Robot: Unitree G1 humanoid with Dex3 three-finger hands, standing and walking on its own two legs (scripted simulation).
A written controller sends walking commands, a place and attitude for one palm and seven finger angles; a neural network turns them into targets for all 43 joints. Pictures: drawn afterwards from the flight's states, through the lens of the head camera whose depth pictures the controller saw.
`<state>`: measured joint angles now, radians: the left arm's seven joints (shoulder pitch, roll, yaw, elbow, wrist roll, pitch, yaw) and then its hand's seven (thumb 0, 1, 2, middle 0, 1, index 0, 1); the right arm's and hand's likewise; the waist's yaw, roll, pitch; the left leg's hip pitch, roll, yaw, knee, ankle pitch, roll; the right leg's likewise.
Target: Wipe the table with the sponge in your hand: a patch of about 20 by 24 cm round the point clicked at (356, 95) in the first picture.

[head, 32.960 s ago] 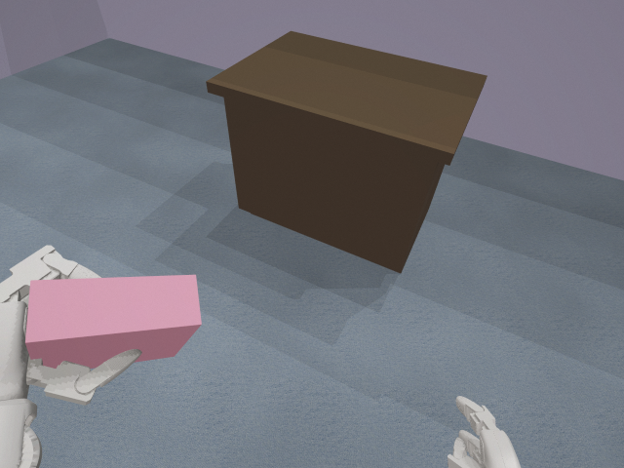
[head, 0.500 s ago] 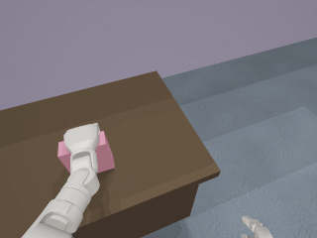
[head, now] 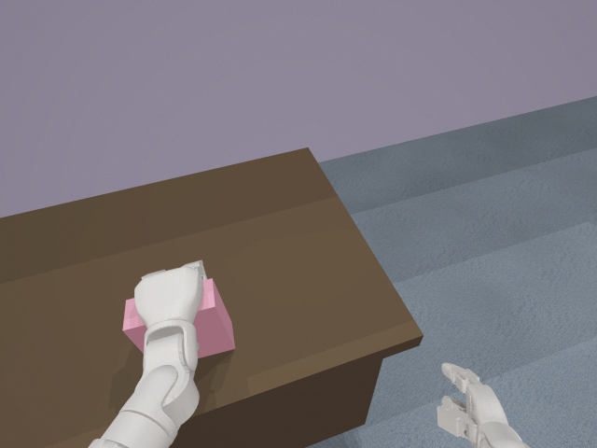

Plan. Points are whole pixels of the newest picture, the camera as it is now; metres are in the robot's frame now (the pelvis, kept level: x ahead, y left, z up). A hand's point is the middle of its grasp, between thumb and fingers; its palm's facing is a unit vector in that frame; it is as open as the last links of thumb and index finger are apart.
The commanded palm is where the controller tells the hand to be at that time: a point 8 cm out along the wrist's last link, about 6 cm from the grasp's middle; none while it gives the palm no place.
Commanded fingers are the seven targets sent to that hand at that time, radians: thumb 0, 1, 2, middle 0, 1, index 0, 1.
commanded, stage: wipe back along the middle lane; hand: left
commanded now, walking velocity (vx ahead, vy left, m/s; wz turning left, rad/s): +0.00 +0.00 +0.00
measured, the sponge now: (188, 333) +0.28 +0.23 -0.04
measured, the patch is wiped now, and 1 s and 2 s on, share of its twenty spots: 0.65 0.65 0.70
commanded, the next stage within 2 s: slide across to the third lane in 0.16 s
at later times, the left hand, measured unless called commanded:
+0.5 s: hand (192, 319) +0.28 +0.21 +0.01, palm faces -0.05 -0.05 -1.00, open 9.6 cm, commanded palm +0.25 +0.17 +0.06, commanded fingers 0.00 0.10 1.30 -1.20 -1.60 -1.20 -1.60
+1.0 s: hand (234, 310) +0.30 +0.15 +0.01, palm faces -0.05 -0.04 -1.00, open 9.6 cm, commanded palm +0.27 +0.12 +0.06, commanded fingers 0.00 0.10 1.30 -1.20 -1.60 -1.20 -1.60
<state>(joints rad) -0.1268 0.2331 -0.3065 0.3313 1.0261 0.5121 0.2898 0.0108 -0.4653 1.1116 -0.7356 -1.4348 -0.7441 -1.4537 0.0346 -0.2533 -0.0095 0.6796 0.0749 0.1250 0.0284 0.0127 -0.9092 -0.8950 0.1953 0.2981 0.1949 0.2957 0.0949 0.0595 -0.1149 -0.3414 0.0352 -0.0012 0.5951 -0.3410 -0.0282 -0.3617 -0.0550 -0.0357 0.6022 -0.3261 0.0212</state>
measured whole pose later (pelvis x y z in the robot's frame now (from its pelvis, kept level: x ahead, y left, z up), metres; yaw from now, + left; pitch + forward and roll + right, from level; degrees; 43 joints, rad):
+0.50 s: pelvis -0.01 -0.01 +0.00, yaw +0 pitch +4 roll +0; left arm -0.17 0.23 -0.34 0.36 1.00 0.52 0.26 0.01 -0.47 1.11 -0.75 -1.43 -0.75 -1.44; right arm 0.06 -0.25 -0.01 0.72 0.07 0.12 0.01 0.01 -0.91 -0.89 0.20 0.30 0.19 0.30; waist 0.09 0.08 -0.10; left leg -0.35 0.04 -0.01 0.60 -0.32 -0.04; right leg -0.37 -0.05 -0.04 0.62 -0.32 0.01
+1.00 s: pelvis -0.02 -0.02 +0.00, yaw +0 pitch +3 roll +1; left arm -0.33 0.12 -0.43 0.57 0.98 0.54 0.32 0.00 -0.48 1.11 -0.76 -1.41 -0.77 -1.42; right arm 0.03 -0.24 -0.02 0.75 0.07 0.12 0.04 0.01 -0.91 -0.90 0.19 0.30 0.19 0.30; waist 0.10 0.07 -0.10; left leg -0.33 0.05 -0.01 0.55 -0.29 -0.05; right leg -0.36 -0.04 -0.05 0.60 -0.30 -0.01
